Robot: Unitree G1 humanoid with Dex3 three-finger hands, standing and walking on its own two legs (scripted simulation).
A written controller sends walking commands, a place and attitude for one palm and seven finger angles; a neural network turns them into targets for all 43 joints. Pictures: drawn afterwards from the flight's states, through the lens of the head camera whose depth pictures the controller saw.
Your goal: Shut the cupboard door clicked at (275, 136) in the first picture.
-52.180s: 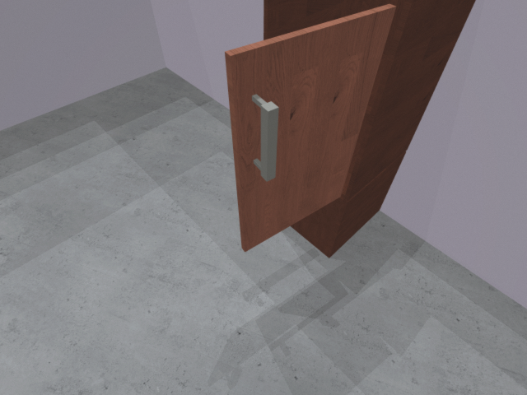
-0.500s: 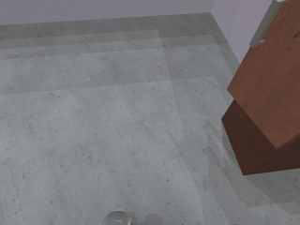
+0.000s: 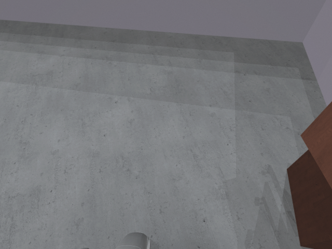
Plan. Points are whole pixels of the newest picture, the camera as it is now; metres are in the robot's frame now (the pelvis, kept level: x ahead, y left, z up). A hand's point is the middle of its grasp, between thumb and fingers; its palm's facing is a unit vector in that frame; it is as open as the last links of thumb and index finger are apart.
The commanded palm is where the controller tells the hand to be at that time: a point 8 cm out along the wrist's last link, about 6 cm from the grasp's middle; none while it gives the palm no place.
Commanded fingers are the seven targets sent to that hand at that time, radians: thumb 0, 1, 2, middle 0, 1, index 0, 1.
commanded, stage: walk to a spot facing it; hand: left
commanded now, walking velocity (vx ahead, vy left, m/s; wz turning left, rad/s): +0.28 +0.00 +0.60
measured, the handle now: out of the picture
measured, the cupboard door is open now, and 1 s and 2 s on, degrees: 16 16 16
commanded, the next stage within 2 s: turn to face it in 0.96 s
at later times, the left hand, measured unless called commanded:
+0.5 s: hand (82, 237) +0.16 +0.24 -0.14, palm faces +0.25 -0.93 -0.26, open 7.4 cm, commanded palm none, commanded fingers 0.00 0.90 0.90 -0.20 -0.30 -0.20 -0.30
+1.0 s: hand out of the picture +0.12 +0.20 -0.19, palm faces +0.61 -0.77 -0.20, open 7.3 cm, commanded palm none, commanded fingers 0.00 0.90 0.90 -0.20 -0.30 -0.20 -0.30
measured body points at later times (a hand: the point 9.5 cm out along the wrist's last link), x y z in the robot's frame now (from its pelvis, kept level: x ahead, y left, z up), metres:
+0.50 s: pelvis +0.11 +0.01 +0.00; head +0.15 +0.00 +0.45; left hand +0.15 +0.29 -0.12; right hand +0.16 -0.23 -0.16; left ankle +0.00 +0.13 -0.73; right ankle +0.22 -0.09 -0.72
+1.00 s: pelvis +0.27 +0.08 -0.02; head +0.31 +0.12 +0.43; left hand +0.09 +0.24 -0.17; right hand +0.55 -0.03 -0.13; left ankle +0.30 +0.20 -0.74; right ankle +0.23 -0.08 -0.72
